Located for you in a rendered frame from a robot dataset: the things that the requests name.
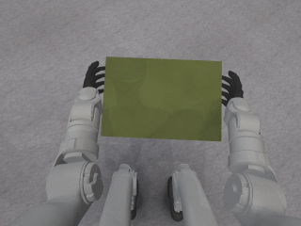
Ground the right robot hand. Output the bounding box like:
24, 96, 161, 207
221, 71, 244, 107

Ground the robot left foot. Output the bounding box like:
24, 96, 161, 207
131, 180, 139, 220

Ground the robot right upper arm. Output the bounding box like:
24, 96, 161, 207
222, 171, 301, 226

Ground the left robot hand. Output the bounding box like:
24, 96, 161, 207
83, 60, 105, 94

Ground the robot left upper arm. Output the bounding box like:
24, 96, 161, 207
8, 160, 103, 226

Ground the robot left forearm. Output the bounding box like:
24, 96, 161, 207
45, 87, 103, 199

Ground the robot left thigh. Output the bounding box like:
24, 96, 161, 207
99, 169, 137, 226

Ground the robot right forearm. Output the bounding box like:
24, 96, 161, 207
223, 97, 287, 213

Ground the carton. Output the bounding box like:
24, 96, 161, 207
101, 56, 222, 142

